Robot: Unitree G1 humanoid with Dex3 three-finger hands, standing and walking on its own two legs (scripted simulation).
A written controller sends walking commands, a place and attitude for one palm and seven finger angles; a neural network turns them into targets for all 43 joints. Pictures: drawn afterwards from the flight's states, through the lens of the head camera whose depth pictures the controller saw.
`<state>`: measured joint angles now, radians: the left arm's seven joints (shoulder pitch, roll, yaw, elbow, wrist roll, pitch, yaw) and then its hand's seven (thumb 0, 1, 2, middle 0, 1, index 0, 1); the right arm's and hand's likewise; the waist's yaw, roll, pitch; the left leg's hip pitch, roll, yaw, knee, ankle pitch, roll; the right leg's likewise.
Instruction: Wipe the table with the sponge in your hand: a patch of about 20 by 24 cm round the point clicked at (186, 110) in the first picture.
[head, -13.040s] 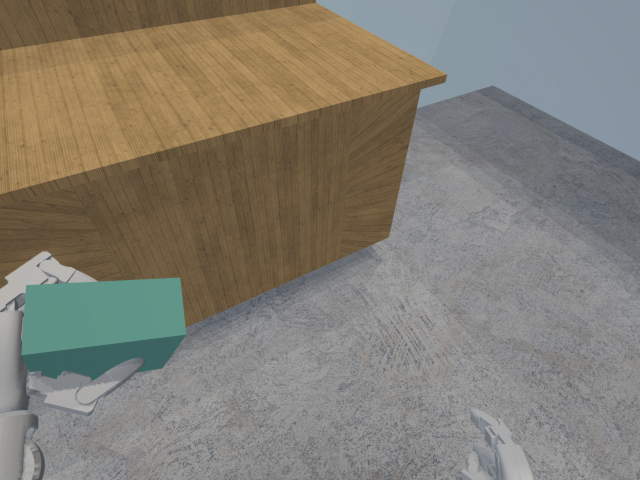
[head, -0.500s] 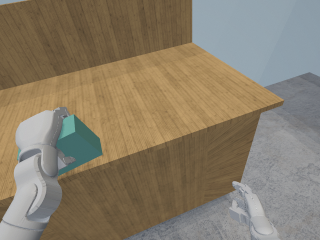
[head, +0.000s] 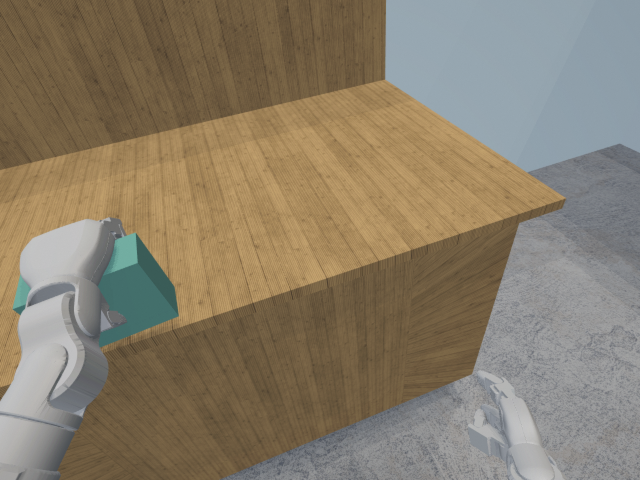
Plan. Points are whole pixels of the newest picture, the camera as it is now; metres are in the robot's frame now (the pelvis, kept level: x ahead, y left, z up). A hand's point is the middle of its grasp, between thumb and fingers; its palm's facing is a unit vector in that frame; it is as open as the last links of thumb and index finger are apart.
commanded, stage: move the sponge above the wiping area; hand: left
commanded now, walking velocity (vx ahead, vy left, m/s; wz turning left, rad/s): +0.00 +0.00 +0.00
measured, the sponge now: (113, 304) +0.25 +0.32 +0.12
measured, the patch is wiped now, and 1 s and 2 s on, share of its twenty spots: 0.00 0.00 0.00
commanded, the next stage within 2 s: lower the sponge onto the table in 1.90 s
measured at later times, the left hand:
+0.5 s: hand (110, 266) +0.29 +0.33 +0.15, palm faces +0.08 -0.03 -1.00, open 9.6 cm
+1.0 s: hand (116, 264) +0.31 +0.35 +0.13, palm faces +0.00 -0.04 -1.00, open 9.6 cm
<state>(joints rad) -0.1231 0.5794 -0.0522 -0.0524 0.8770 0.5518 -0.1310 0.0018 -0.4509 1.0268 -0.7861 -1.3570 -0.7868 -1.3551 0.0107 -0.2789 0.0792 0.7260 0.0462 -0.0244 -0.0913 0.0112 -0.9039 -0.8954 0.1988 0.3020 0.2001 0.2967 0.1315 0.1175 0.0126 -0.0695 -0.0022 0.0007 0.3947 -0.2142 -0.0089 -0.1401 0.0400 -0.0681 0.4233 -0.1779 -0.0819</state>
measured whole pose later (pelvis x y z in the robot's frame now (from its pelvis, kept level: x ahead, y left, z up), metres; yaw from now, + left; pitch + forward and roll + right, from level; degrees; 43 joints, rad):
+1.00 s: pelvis +0.03 +0.03 +0.00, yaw +1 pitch -2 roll +0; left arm -0.29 0.52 -0.11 0.18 0.94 0.52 -0.11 0.00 -0.45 1.03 -0.78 -1.37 -0.78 -1.36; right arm 0.03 -0.28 0.08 0.72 0.06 -0.01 -0.08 0.01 -0.90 -0.90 0.20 0.30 0.20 0.30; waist 0.12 0.09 -0.01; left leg -0.10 -0.04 -0.01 0.37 -0.22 0.03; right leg -0.16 0.01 -0.07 0.39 -0.19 -0.05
